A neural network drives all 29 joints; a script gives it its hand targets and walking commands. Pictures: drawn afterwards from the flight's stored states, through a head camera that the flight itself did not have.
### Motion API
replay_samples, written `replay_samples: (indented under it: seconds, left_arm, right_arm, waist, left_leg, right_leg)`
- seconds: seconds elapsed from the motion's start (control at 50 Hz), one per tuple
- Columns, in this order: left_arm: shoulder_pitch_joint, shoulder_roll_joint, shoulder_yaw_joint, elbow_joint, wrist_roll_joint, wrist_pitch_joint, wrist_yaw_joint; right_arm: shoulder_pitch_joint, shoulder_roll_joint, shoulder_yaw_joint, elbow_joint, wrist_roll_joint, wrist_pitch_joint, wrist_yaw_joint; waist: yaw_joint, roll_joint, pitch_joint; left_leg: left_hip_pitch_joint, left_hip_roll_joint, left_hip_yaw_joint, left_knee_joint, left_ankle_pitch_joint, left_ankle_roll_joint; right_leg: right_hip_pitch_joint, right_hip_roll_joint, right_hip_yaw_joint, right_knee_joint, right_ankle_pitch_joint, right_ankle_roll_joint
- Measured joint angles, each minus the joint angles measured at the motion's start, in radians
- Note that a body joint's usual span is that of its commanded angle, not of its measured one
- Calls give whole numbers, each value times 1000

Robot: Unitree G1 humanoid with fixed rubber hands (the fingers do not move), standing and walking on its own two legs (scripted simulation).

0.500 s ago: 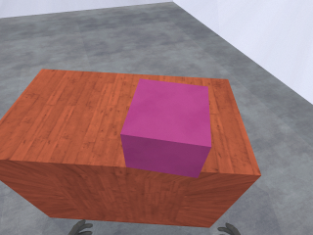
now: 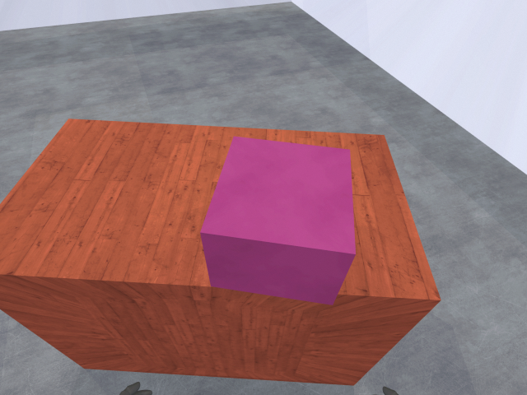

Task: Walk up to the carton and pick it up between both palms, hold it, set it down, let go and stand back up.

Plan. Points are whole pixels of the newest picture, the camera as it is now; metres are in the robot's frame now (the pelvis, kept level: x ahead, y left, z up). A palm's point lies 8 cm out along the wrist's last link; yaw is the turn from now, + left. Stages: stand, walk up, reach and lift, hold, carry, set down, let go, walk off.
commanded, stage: stand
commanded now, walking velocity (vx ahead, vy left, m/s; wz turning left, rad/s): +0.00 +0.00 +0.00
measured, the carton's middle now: (281, 217) +0.44 -0.03 +0.00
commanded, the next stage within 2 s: walk up in 1.72 s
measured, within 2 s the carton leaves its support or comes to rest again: neither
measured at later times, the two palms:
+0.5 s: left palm out of the picture +0.08 +0.22 -0.12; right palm out of the picture +0.07 -0.23 -0.12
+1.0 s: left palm out of the picture +0.01 +0.21 -0.12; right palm out of the picture +0.01 -0.22 -0.13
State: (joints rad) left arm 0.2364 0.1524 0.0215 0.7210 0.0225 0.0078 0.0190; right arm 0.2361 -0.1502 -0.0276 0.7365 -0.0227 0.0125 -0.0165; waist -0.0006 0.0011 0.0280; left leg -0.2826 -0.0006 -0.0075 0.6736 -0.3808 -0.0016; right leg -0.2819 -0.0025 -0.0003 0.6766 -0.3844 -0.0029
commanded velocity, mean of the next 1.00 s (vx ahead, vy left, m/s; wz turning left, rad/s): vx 0.00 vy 0.00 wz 0.00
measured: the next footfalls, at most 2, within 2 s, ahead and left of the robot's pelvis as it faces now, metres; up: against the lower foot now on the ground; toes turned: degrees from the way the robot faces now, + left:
none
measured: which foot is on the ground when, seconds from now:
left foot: down 0.00-1.00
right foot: down 0.00-1.00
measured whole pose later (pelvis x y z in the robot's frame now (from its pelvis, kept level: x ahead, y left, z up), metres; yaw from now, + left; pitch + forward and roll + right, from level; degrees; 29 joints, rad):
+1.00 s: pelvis +0.00 -0.01 +0.02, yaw +0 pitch -4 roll +0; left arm 0.28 0.13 0.04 1.04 0.01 0.00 0.05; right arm 0.27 -0.13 -0.04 1.05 -0.01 0.01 -0.05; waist 0.00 0.01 0.08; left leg -0.12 0.01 -0.01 0.47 -0.28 -0.02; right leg -0.13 0.01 0.00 0.49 -0.29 -0.02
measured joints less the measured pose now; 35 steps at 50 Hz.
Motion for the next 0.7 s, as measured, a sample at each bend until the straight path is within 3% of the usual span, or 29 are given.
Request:
replay_samples:
  seconds: [0.7]
  left_arm:
    - [25,-3,24,202,-5,-8,21]
  right_arm:
    - [18,-3,-22,203,9,0,-23]
  waist:
    - [1,4,34]
  left_leg:
    - [116,6,-1,-138,59,-8]
  right_leg:
    - [110,5,-1,-126,53,-9]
